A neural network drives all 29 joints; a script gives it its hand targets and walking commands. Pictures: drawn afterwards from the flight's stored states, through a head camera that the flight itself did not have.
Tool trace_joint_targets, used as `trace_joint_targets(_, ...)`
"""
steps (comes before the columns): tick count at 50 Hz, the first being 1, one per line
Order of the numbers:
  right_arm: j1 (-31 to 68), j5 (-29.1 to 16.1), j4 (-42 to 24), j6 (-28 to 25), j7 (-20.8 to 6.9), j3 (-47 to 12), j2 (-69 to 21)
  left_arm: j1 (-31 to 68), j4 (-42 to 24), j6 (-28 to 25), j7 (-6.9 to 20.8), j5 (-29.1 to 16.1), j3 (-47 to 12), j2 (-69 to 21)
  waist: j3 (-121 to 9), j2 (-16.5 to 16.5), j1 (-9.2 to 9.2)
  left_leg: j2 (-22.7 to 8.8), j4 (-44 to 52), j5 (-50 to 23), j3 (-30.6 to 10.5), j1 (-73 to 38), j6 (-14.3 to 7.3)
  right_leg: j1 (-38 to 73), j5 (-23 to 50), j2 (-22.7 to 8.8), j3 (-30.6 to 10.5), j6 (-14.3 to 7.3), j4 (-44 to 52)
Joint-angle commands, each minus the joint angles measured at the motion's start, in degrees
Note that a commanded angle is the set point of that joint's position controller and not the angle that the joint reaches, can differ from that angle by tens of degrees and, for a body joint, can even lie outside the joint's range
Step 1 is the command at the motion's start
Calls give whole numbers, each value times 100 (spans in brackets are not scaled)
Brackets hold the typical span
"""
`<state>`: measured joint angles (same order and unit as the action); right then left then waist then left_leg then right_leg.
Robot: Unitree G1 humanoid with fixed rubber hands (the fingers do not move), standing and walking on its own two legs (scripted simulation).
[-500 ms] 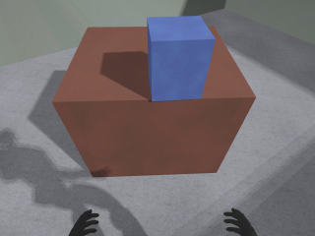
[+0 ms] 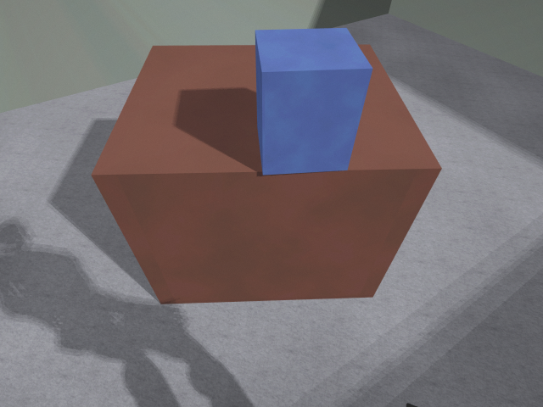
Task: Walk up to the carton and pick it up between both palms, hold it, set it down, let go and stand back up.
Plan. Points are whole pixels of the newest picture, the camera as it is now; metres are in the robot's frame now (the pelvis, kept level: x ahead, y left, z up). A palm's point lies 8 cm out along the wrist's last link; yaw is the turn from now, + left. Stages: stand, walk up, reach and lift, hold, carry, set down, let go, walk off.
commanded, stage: stand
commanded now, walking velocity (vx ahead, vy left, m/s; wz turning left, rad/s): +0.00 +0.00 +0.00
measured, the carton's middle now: (303, 103) +0.74 -0.07 +0.07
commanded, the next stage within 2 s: walk up in 0.90 s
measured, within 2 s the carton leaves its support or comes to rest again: neither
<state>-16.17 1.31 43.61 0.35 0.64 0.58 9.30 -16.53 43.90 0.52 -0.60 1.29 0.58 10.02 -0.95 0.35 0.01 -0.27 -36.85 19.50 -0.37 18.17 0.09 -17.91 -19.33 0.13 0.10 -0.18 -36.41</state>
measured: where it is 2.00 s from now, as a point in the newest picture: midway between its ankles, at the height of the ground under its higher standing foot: outside the picture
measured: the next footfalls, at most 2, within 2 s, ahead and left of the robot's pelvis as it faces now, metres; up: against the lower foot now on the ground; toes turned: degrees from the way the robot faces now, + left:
right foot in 1.36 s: +0.06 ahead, -0.19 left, +0.00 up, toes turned -7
left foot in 1.80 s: +0.33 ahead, +0.00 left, +0.00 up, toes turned +10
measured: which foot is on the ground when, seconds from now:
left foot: down 0.00-1.00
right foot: down 0.00-1.00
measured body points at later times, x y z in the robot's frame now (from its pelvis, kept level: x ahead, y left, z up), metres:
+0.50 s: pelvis +0.00 +0.00 +0.01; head +0.01 +0.00 +0.46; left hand +0.04 +0.23 -0.14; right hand +0.04 -0.23 -0.14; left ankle +0.00 +0.12 -0.72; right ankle +0.00 -0.12 -0.72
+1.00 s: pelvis +0.00 +0.00 +0.01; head +0.00 +0.00 +0.46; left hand -0.01 +0.21 -0.15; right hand -0.01 -0.21 -0.15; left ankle +0.00 +0.12 -0.72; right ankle +0.00 -0.12 -0.72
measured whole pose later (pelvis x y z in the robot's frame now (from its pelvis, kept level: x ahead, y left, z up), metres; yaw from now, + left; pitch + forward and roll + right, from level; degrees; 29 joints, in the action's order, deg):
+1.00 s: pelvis +0.00 +0.00 +0.01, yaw +0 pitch -1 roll +0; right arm -17.9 0.7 64.4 -0.1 2.2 1.6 5.7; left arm -18.1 64.1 -0.4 -2.2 0.7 1.0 6.6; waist 1.1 0.3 0.2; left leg -0.7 -27.3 15.0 -0.1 10.9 0.4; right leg -10.9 -14.7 0.5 -0.2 -0.4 -26.9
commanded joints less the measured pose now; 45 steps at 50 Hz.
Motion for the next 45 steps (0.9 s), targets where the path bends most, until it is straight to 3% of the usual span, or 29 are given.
trace_joint_targets(1, -24, -1, -369, -125, 32, 153, 531, -22, -373, -135, -32, 0, 151, 502, -33, -50, -3, -212, 720, -833, -347, -45, -164, -10, 725, -275, -396, -220, 732)
trace_joint_targets(45, -487, -58, 1897, -102, 172, 190, 163, -511, 1844, -148, -184, -57, 133, 152, 505, -61, 20, -356, 1463, -1091, -370, -563, -128, 496, 1031, -381, -473, -211, 1469)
